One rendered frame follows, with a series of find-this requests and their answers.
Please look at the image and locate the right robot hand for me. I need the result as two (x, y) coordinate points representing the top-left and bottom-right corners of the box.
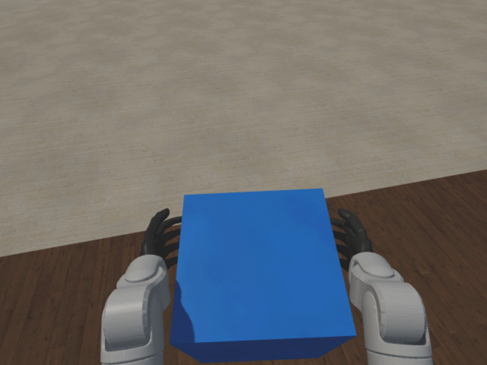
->
(329, 208), (374, 272)

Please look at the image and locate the right robot forearm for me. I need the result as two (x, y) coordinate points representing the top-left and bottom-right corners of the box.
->
(348, 252), (433, 365)

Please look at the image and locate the carton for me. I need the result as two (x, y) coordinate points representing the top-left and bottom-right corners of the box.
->
(170, 189), (357, 363)

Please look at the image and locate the left robot hand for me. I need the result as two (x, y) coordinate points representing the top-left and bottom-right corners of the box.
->
(139, 208), (182, 270)

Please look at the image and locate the left robot forearm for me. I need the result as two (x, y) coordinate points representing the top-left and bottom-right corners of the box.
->
(100, 255), (171, 365)

